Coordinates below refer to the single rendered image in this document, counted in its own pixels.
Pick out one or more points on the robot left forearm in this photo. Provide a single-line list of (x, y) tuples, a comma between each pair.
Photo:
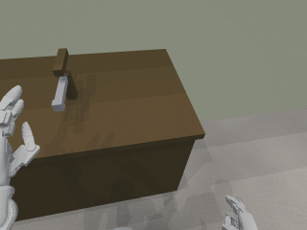
[(8, 207)]

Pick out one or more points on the right robot hand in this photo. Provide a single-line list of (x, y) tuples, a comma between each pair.
[(245, 220)]

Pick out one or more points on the tap lever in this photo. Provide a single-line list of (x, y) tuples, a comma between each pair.
[(58, 103)]

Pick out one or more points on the counter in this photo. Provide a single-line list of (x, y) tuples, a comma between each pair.
[(127, 129)]

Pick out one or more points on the left robot hand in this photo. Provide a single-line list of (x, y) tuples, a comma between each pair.
[(10, 108)]

